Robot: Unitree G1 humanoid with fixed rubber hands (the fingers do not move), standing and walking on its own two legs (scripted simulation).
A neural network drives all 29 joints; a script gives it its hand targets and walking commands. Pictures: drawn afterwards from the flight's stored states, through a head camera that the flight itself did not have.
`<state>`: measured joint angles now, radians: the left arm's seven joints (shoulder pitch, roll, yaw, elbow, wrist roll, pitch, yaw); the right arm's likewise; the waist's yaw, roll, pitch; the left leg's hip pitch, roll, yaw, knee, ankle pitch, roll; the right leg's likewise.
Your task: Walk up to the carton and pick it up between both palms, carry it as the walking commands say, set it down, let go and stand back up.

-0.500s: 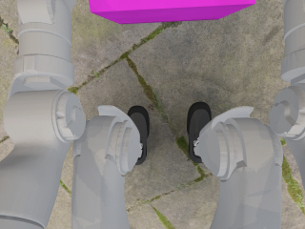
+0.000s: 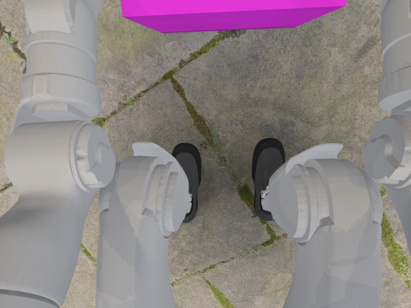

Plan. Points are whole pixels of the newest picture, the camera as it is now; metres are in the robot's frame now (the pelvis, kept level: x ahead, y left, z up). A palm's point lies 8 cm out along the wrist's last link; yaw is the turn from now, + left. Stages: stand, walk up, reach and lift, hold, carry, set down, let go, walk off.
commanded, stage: set down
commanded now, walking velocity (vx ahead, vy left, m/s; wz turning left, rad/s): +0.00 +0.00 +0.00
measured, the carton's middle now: out of the picture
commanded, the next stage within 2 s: let go in 1.86 s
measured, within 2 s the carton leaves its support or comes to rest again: neither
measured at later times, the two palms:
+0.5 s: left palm out of the picture +0.56 +0.16 -0.19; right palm out of the picture +0.55 -0.24 -0.20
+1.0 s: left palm out of the picture +0.58 +0.17 -0.07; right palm out of the picture +0.56 -0.24 -0.08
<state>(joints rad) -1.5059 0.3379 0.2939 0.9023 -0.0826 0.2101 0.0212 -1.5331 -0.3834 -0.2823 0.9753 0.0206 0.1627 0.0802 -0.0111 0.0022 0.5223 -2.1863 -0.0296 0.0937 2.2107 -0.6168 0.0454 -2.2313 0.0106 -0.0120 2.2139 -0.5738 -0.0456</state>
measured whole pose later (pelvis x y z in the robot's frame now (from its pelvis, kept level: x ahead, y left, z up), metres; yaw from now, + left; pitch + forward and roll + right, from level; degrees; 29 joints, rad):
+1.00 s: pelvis -0.01 +0.00 +0.02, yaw +0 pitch +25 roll +3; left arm -1.51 0.40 0.15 0.87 -0.20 0.35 0.15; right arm -1.54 -0.49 -0.21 1.01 0.20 0.31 -0.05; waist -0.01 -0.01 0.52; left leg -1.98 -0.03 0.09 2.18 -0.64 0.05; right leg -2.03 0.01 -0.01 2.19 -0.60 -0.05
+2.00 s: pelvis +0.00 +0.00 +0.26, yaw -3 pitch +23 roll +3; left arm -1.36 0.45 0.20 0.77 -0.19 0.43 0.07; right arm -1.47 -0.52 -0.22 0.92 0.20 0.40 0.04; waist -0.01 -0.01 0.53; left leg -1.28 -0.04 0.07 1.27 -0.39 0.03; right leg -1.33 0.04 0.04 1.29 -0.36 -0.03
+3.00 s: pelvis +0.10 +0.01 +0.39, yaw -4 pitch -9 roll +0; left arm 0.17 0.21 0.04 0.46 -0.04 0.18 -0.06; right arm 0.16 -0.18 -0.12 0.46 0.05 0.19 0.08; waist -0.01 0.03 0.11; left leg -0.12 -0.04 0.03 0.66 -0.38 0.04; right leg -0.15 0.04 0.04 0.66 -0.35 -0.02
